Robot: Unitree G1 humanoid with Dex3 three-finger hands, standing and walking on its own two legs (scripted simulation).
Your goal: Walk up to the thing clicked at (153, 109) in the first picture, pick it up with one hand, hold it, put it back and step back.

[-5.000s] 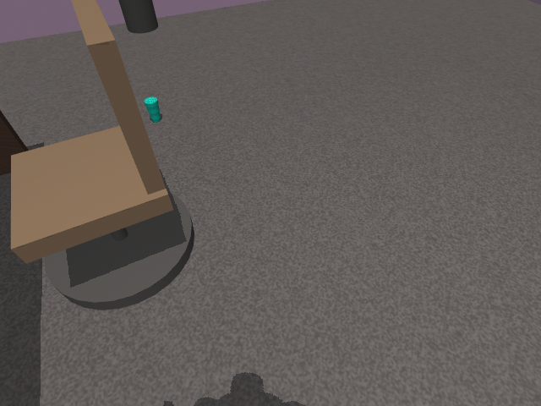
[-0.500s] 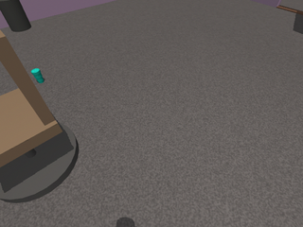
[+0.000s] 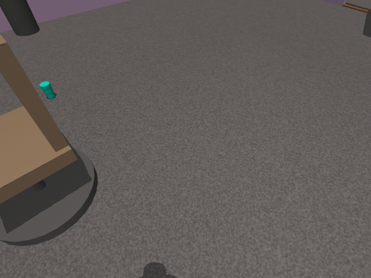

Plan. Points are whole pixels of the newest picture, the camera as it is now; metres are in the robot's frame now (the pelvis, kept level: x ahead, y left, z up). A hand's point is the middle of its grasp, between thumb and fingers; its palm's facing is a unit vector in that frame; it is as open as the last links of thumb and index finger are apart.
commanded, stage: stand
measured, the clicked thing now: (48, 91) +1.59 +1.24 -0.71
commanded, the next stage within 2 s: walk up in 0.20 s
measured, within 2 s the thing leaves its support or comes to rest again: neither
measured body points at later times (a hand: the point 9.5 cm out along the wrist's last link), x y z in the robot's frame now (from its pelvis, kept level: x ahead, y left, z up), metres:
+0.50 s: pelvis +0.06 -0.05 -0.02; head +0.07 -0.06 +0.43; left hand +0.16 +0.29 -0.11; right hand +0.06 -0.39 -0.14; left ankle -0.01 +0.11 -0.75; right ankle +0.12 -0.18 -0.75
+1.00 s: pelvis +0.28 -0.04 -0.03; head +0.30 -0.02 +0.42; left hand +0.30 +0.28 -0.16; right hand +0.39 -0.37 -0.12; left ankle +0.36 +0.07 -0.75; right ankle +0.15 -0.18 -0.70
